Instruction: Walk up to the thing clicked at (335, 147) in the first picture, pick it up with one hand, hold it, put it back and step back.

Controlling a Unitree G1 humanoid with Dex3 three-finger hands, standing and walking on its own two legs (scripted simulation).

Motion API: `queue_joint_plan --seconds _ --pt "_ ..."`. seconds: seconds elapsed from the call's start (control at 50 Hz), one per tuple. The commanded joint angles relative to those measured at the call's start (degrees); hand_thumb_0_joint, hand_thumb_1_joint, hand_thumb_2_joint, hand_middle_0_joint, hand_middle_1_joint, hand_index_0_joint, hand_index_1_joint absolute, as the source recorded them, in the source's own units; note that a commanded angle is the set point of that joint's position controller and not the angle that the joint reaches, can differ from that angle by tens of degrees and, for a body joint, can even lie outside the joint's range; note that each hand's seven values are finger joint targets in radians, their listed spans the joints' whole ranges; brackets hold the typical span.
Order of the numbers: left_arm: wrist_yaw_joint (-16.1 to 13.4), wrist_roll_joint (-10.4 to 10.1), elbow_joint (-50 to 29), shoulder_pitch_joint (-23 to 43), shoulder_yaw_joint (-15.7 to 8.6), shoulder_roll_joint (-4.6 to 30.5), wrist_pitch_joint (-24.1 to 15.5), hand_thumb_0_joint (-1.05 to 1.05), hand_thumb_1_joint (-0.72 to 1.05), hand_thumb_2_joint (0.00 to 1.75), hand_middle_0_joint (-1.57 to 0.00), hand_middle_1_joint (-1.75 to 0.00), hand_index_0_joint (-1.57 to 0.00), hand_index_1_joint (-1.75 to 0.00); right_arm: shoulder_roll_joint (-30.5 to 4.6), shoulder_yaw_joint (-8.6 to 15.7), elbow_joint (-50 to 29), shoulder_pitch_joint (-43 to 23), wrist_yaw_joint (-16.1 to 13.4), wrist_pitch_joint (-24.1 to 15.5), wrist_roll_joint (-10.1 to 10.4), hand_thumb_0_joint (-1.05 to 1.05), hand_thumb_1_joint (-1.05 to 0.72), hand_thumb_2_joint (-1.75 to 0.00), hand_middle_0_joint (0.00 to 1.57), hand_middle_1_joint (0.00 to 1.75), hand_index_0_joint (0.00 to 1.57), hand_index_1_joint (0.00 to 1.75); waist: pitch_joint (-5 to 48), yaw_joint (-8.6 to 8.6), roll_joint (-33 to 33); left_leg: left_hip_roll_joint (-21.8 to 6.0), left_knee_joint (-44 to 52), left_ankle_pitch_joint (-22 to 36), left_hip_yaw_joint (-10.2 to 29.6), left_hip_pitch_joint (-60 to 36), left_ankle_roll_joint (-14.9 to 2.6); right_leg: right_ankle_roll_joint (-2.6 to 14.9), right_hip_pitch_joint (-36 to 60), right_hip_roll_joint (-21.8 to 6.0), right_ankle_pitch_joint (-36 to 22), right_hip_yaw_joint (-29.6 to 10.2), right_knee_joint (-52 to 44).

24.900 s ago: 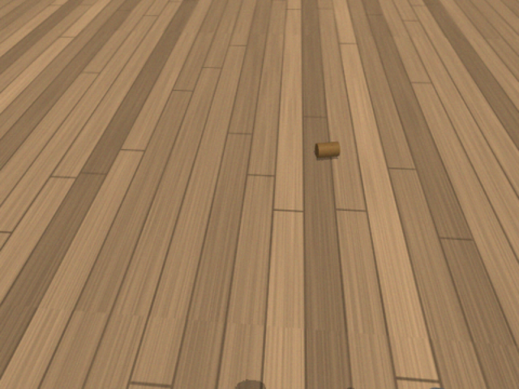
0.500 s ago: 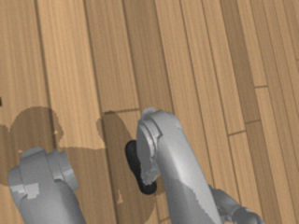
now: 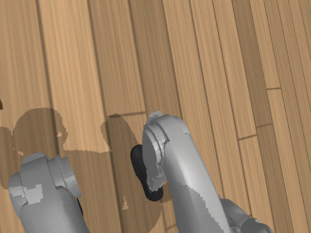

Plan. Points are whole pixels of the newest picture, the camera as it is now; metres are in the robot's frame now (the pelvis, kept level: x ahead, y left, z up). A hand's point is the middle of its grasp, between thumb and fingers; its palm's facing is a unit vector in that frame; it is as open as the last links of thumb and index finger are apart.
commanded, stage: close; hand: left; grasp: from above
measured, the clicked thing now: out of the picture +0.46 +0.31 -0.27
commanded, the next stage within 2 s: settle in 0.16 s
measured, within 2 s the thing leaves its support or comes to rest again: leaves its support in 0.58 s
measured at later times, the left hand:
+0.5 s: hand out of the picture +0.45 +0.31 -0.24, palm faces -0.47 -0.12 -0.88, open 10.8 cm
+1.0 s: hand out of the picture +0.44 +0.32 -0.13, palm faces -0.49 -0.07 -0.87, open 10.7 cm
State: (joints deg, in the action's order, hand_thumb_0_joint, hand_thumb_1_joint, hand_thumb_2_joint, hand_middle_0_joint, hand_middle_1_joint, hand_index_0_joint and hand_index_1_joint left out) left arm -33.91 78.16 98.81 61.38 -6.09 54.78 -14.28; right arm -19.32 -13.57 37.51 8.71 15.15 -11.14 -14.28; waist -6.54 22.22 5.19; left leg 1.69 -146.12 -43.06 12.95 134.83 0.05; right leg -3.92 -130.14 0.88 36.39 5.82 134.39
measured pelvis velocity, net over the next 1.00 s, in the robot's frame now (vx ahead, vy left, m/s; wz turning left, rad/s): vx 0.00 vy -0.01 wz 0.09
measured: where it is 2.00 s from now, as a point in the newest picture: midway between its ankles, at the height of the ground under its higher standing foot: (115, 204)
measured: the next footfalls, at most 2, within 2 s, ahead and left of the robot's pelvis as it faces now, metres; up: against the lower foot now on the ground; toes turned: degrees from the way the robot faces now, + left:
none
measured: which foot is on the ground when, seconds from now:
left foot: down 0.00-1.00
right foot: down 0.00-1.00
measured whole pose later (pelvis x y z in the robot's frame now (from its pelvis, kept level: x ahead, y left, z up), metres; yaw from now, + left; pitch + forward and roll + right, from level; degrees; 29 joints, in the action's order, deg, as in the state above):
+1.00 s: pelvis +0.00 -0.01 +0.04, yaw +5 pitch +35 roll -10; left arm -17.1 71.8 80.6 56.4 -0.8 41.5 -10.1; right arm -18.0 -4.7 38.4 8.7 12.5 -4.0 -7.5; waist 3.7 14.9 -1.2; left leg 2.0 -137.0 -41.2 7.9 131.5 0.0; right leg -3.2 -128.3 -1.2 36.9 2.0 129.5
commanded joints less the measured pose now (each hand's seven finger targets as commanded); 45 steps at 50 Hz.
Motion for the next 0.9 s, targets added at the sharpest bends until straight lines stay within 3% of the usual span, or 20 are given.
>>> queue_joint_plan --seconds 0.0,0.02,0.04,0.08,0.14,0.22,0.3,0.34,0.44,0.48,0.5,0.54,0.58,0.66,0.68,0.74,0.76,0.8,0.84,0.88 --pt "-0.9 -0.8 -5.3 13.8 0.2 9.7 -0.4 0.00 0.52 0.84 -0.88 -0.70 -0.87 -0.71 -18.4 5.5 0.4 11.7 -0.4 0.2 0.3 0.00 -0.90 -0.90 0.20 0.30 0.20 0.30 35.1 3.47 -27.2 -1.6 16.5 16.5 -5.6 -28.6 -0.23 4.96 20.4 2.0 -15.0 8.3 -9.3" --pt "-1.2 -0.7 -7.0 14.0 -1.3 11.8 -0.5 0.00 0.53 0.85 -0.89 -0.70 -0.88 -0.72 -18.6 5.7 0.8 12.3 -0.6 0.6 0.4 0.00 -0.90 -0.90 0.20 0.30 0.20 0.30 37.9 2.11 -29.1 -1.5 17.4 17.9 -5.2 -30.3 0.08 5.19 21.5 1.9 -15.6 8.4 -9.3" --pt "-1.0 -0.6 -4.7 14.1 0.0 9.5 -0.3 0.00 0.55 0.85 -0.92 -0.70 -0.91 -0.72 -18.8 5.9 0.6 11.6 -0.7 0.6 0.3 0.00 -0.90 -0.90 0.20 0.30 0.20 0.30 36.2 3.06 -29.1 -1.6 16.8 17.3 -5.1 -30.5 0.21 5.38 19.4 1.8 -15.2 8.5 -8.7" --pt "-0.6 -0.6 -3.3 14.1 0.8 9.2 -0.6 0.00 0.58 0.85 -0.95 -0.69 -0.93 -0.71 -18.5 5.0 -0.1 11.1 -0.6 0.5 0.2 0.00 -0.90 -0.90 0.20 0.30 0.20 0.30 32.7 4.26 -26.3 -1.7 16.7 14.6 -5.1 -27.5 -0.14 5.12 19.2 1.9 -13.4 8.7 -9.6" --pt "-0.5 -0.8 -5.0 13.5 -0.6 11.5 -0.7 0.00 0.62 0.83 -0.98 -0.67 -0.96 -0.69 -18.8 5.2 -0.1 11.1 -0.9 0.7 0.1 0.00 -0.90 -0.90 0.20 0.30 0.20 0.30 34.3 2.64 -28.5 -1.5 17.7 14.4 -5.3 -28.6 0.08 5.22 19.9 1.8 -12.7 8.4 -9.7" --pt "-0.3 -0.8 -7.4 14.5 -0.1 11.3 -0.7 0.00 0.62 0.83 -1.00 -0.64 -0.97 -0.67 -18.6 5.3 -0.3 11.3 -1.4 1.0 0.2 0.00 -0.90 -0.90 0.20 0.30 0.20 0.30 36.9 2.56 -28.8 -1.5 17.4 14.7 -5.3 -29.8 0.02 5.25 20.6 1.9 -13.4 8.3 -9.8" --pt "0.2 -0.6 -4.8 13.2 0.9 10.1 -0.6 0.00 0.66 0.90 -1.10 -0.65 -1.06 -0.68 -18.3 4.9 -0.6 11.0 -1.4 1.3 0.3 0.00 -0.91 -0.90 0.20 0.30 0.20 0.30 34.4 3.18 -27.9 -1.7 17.5 14.5 -4.8 -29.2 0.21 5.23 19.2 1.7 -13.2 8.6 -9.2" --pt "0.1 -1.4 -9.0 14.6 -0.5 12.6 -0.4 0.00 0.70 0.91 -1.13 -0.66 -1.09 -0.70 -18.5 5.7 -0.2 11.1 -1.7 1.6 0.5 0.00 -0.91 -0.90 0.20 0.30 0.20 0.30 38.2 1.65 -30.0 -1.5 17.9 14.7 -5.6 -29.8 -0.01 5.26 21.8 2.0 -13.6 7.9 -10.2" --pt "0.2 -1.6 -14.6 14.8 -2.4 12.3 0.3 0.00 0.72 0.91 -1.17 -0.61 -1.12 -0.66 -19.1 7.4 0.1 12.1 -1.7 2.0 1.0 0.00 -0.91 -0.90 0.20 0.30 0.20 0.30 42.3 0.26 -34.7 -1.5 18.1 19.1 -5.4 -34.0 0.97 6.19 19.4 1.7 -15.9 8.2 -8.8" --pt "0.7 -1.2 -15.7 13.8 -3.0 12.3 0.4 0.00 0.75 0.90 -1.17 -0.61 -1.13 -0.65 -18.4 7.5 0.4 12.4 -1.2 2.0 1.0 0.00 -0.91 -0.90 0.20 0.30 0.20 0.30 41.8 0.88 -33.8 -1.5 17.1 21.0 -6.2 -33.8 0.80 6.00 20.5 1.8 -17.5 8.0 -8.8" --pt "0.5 -1.3 -20.2 13.6 -4.5 13.5 0.4 0.00 0.74 0.90 -1.17 -0.59 -1.13 -0.64 -18.7 8.5 0.6 13.0 -1.4 2.3 1.3 0.00 -0.91 -0.90 0.20 0.30 0.20 0.30 45.3 -0.61 -35.8 -1.3 17.7 23.1 -6.3 -35.8 1.02 6.21 21.6 1.7 -18.8 7.8 -8.9" --pt "1.0 -2.2 -23.4 12.7 -5.6 12.9 0.6 0.00 0.77 0.89 -1.19 -0.59 -1.15 -0.63 -18.2 9.6 0.7 12.9 -1.2 2.5 1.9 0.00 -0.91 -0.90 0.20 0.30 0.20 0.30 46.1 -1.14 -37.0 -1.2 17.8 23.2 -7.0 -36.8 1.13 6.38 21.0 1.4 -18.6 7.3 -9.1" --pt "1.9 -3.2 -27.5 12.9 -3.1 7.7 0.8 0.00 0.80 0.89 -1.21 -0.58 -1.17 -0.63 -17.6 11.0 0.4 11.9 -0.9 2.5 2.8 0.00 -0.91 -0.90 0.20 0.30 0.20 0.30 47.4 -1.35 -38.0 -1.2 18.8 22.0 -7.3 -38.0 1.37 6.68 19.5 1.3 -17.8 6.9 -9.1" --pt "3.9 -3.7 -30.7 12.8 -3.1 7.3 2.1 0.00 0.83 0.88 -1.24 -0.55 -1.20 -0.60 -17.3 13.3 0.5 12.0 -1.0 3.1 4.2 0.00 -0.90 -0.90 0.20 0.30 0.20 0.30 49.1 -3.45 -37.0 -0.8 21.0 18.9 -7.4 -37.1 1.03 6.73 17.3 0.5 -15.5 5.8 -10.1" --pt "4.5 -3.7 -32.1 13.1 -3.5 8.1 2.5 0.00 0.83 0.89 -1.25 -0.53 -1.20 -0.59 -16.7 13.8 1.4 12.7 -1.0 3.6 4.7 0.00 -0.90 -0.90 0.20 0.30 0.20 0.30 51.3 -4.81 -38.4 -0.8 22.1 18.1 -7.8 -37.8 0.86 6.76 17.8 0.6 -14.5 5.3 -10.5" --pt "7.2 -4.8 -28.2 13.3 1.5 -0.5 4.0 0.00 0.85 0.86 -1.28 -0.49 -1.22 -0.55 -15.4 14.2 1.2 12.5 -1.0 4.6 5.5 0.00 -0.90 -0.90 0.20 0.30 0.20 0.30 48.4 -3.85 -33.3 -0.6 23.6 16.2 -7.3 -35.1 0.29 6.50 15.2 0.3 -13.3 5.1 -11.6" --pt "8.1 -5.0 -26.3 12.1 2.1 -1.3 4.3 0.00 0.81 0.85 -1.26 -0.46 -1.20 -0.54 -15.2 14.2 1.2 12.5 -1.0 4.8 5.6 0.00 -0.90 -0.90 0.20 0.30 0.20 0.30 46.0 -3.36 -30.6 -0.4 23.7 15.0 -7.2 -33.9 -0.02 6.36 14.8 0.3 -12.5 5.0 -12.3" --pt "9.9 -5.3 -28.6 13.7 3.0 -1.4 4.6 0.00 0.77 0.80 -1.23 -0.43 -1.17 -0.50 -14.8 14.5 2.3 14.0 -1.6 5.7 6.0 0.00 -0.90 -0.90 0.20 0.30 0.20 0.30 47.7 -3.91 -29.5 -0.2 24.2 16.5 -7.7 -34.7 -0.30 6.32 16.8 0.4 -13.6 4.4 -13.2" --pt "11.7 -6.0 -26.5 12.4 2.3 -1.1 4.9 0.00 0.79 0.80 -1.23 -0.43 -1.18 -0.49 -15.1 15.0 1.5 14.1 -2.0 6.4 6.3 0.00 -0.90 -0.90 0.20 0.30 0.20 0.30 47.4 -3.99 -26.4 0.1 24.3 17.9 -7.8 -34.6 -0.48 6.28 18.2 0.0 -14.4 3.8 -13.9" --pt "13.9 -7.1 -27.1 13.8 4.9 -4.7 4.5 0.00 0.76 0.81 -1.23 -0.42 -1.16 -0.49 -14.1 14.5 1.6 14.3 -2.4 7.1 6.7 0.00 -0.90 -0.90 0.20 0.30 0.20 0.30 47.4 -3.49 -23.5 0.2 24.7 17.3 -8.3 -32.7 -1.02 6.16 20.0 0.2 -14.4 3.5 -14.8"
